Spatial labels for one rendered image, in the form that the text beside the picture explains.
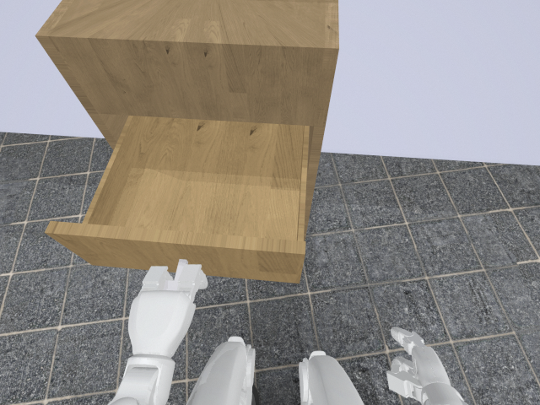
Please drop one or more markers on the robot left thigh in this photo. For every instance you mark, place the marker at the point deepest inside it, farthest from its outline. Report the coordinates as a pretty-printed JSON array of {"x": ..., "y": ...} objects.
[{"x": 229, "y": 369}]

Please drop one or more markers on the cabinet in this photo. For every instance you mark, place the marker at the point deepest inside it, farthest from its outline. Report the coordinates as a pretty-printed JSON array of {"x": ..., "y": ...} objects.
[{"x": 262, "y": 61}]

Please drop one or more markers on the robot left hand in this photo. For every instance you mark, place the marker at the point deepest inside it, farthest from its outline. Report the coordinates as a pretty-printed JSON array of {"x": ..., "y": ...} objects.
[{"x": 159, "y": 319}]

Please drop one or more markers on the robot left forearm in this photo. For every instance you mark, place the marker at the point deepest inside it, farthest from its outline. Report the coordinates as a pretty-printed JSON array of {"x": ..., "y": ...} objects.
[{"x": 146, "y": 381}]

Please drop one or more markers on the handle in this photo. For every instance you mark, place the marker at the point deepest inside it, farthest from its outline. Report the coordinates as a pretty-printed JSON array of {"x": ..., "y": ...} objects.
[{"x": 172, "y": 285}]

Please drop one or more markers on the robot right thigh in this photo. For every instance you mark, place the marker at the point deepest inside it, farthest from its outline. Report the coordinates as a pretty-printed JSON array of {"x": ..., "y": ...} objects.
[{"x": 323, "y": 381}]

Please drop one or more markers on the drawer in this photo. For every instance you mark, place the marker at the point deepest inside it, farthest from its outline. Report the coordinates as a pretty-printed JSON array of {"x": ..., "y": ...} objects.
[{"x": 228, "y": 195}]

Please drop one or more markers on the robot right hand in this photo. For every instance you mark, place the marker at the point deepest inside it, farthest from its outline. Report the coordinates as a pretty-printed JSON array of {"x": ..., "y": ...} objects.
[{"x": 408, "y": 378}]

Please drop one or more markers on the robot right forearm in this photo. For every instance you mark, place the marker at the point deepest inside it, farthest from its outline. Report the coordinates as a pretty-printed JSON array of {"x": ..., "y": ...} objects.
[{"x": 441, "y": 394}]

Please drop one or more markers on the robot thigh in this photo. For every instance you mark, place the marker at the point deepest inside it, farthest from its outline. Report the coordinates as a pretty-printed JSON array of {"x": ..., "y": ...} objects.
[
  {"x": 229, "y": 369},
  {"x": 323, "y": 381}
]

